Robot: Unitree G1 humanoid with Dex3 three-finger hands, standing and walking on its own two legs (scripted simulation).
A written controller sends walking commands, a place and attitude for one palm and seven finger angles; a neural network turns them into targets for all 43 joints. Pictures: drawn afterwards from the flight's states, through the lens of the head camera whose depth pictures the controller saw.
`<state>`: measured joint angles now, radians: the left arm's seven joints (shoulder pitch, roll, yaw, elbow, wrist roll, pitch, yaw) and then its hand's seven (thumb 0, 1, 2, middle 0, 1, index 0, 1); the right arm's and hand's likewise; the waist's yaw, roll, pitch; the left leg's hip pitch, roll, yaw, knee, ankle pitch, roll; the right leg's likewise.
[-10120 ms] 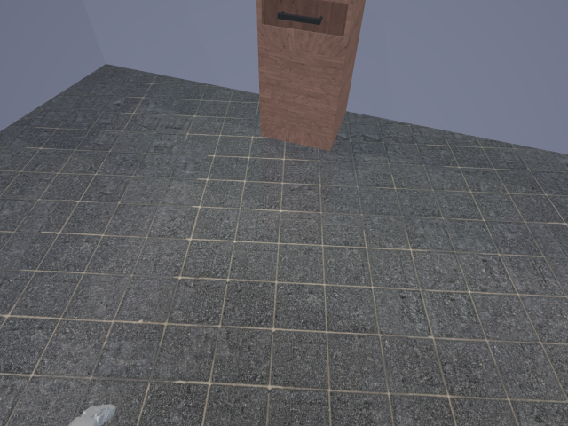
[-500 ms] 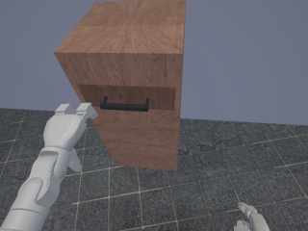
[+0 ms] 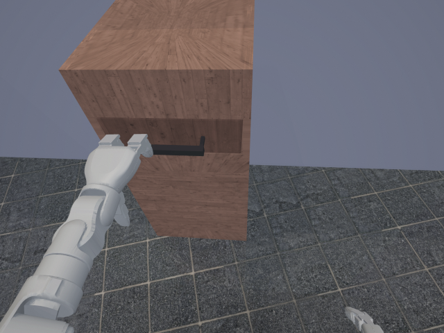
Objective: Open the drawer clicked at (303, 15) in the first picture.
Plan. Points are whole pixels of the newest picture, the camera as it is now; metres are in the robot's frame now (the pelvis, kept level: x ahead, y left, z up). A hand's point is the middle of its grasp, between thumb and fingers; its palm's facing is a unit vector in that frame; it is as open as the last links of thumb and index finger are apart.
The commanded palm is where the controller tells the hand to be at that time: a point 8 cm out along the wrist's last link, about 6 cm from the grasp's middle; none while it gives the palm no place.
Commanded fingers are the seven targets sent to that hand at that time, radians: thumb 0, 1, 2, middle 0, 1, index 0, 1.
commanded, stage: move the hooked fingers above the handle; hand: left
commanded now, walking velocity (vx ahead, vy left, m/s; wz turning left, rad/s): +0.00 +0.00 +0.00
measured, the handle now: (169, 144) +0.57 +0.20 -0.06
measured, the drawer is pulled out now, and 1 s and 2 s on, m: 0.00 0.00 0.00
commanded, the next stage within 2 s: none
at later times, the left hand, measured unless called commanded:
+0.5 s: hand (150, 161) +0.44 +0.20 +0.03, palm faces -0.04 -0.01 -1.00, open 13.8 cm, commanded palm +0.43 +0.21 +0.08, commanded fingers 0.00 -0.50 0.30 -0.30 -1.20 -0.30 -1.20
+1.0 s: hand (169, 146) +0.51 +0.17 +0.00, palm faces -0.06 -0.02 -1.00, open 13.8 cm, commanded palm +0.50 +0.19 +0.05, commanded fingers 0.00 -0.50 0.30 -0.30 -1.20 -0.30 -1.20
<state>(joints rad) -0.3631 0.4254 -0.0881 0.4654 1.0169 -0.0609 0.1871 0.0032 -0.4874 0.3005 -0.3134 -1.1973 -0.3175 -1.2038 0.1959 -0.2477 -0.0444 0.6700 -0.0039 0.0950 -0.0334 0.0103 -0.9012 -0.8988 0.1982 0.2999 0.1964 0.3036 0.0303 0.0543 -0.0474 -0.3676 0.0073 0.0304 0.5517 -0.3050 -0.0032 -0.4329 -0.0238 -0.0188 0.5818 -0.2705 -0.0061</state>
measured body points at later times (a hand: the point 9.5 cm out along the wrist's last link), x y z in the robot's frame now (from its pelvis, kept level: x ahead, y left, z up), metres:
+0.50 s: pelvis +0.00 +0.01 -0.01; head +0.07 -0.02 +0.43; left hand +0.44 +0.20 +0.08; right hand +0.06 -0.26 -0.15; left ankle -0.02 +0.12 -0.73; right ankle +0.01 -0.12 -0.73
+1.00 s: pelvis +0.00 +0.01 -0.03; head +0.11 +0.00 +0.41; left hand +0.51 +0.17 +0.05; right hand -0.01 -0.27 -0.16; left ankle -0.02 +0.12 -0.73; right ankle +0.01 -0.12 -0.73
